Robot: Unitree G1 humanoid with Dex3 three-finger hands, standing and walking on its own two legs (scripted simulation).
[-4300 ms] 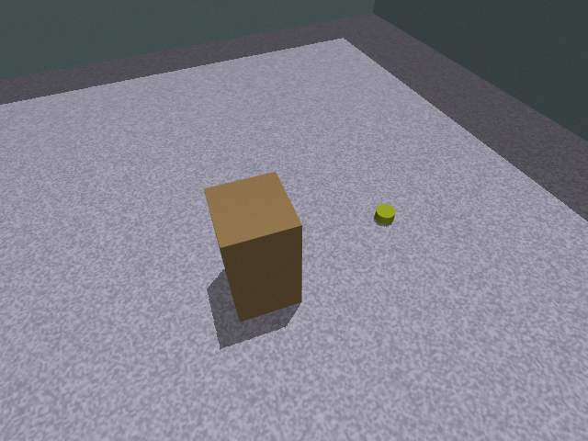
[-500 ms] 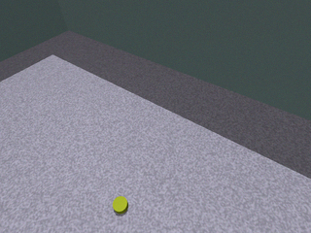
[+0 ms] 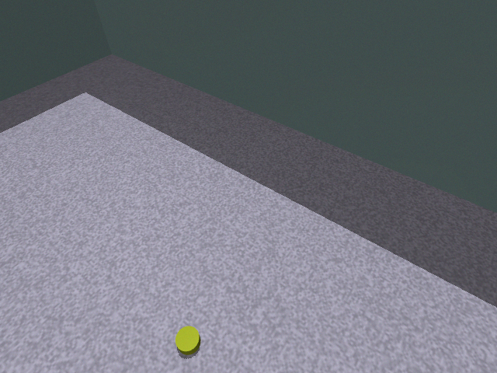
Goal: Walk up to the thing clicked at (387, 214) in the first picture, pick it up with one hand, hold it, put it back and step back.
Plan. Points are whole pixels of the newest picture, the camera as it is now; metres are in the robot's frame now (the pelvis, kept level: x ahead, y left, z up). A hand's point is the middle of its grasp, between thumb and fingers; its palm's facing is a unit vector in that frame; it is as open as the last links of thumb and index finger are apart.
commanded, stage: walk up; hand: left
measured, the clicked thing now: (188, 340) +0.41 +0.25 -0.76
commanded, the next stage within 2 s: stand in 0.64 s
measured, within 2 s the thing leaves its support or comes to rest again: neither
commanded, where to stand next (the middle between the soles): +0.03 +0.00 m, yaw +0 degrees
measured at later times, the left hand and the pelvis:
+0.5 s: hand out of the picture +0.09 +0.25 -0.16, palm faces +0.02 -0.94 -0.33, open 7.4 cm; pelvis +0.01 +0.00 +0.00, yaw +1 degrees
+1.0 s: hand out of the picture +0.09 +0.25 -0.15, palm faces -0.01 -0.94 -0.34, open 7.4 cm; pelvis +0.01 +0.00 +0.00, yaw +0 degrees
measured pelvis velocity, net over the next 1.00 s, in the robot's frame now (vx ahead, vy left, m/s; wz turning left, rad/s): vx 0.01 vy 0.00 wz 0.00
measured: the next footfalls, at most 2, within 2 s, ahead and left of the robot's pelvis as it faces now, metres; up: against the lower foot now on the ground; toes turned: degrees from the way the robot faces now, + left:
none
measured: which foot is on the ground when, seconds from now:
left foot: down 0.00-1.00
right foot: down 0.00-1.00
